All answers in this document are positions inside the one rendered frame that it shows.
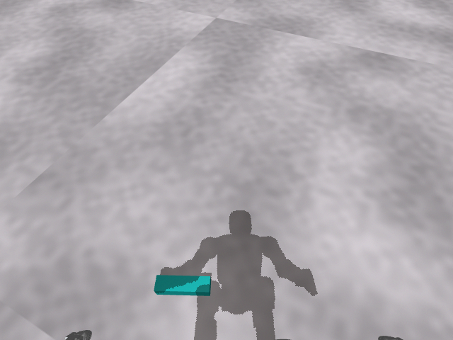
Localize carton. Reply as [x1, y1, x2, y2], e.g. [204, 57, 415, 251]
[154, 275, 211, 296]

